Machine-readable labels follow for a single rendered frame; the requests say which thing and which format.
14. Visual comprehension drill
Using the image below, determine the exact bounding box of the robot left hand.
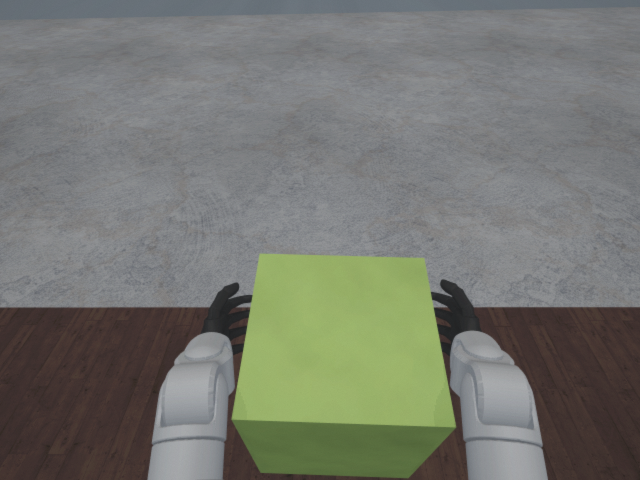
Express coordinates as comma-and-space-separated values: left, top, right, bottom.
201, 282, 252, 355

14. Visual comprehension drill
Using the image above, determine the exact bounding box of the robot right hand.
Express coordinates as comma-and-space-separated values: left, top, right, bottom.
431, 279, 482, 356

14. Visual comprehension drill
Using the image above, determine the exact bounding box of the robot right forearm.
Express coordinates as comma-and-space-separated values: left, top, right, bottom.
450, 331, 548, 480

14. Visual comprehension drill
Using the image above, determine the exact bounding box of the carton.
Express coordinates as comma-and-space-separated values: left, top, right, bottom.
231, 254, 456, 478

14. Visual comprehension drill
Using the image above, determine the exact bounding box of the robot left forearm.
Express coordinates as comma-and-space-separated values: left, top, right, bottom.
147, 332, 235, 480

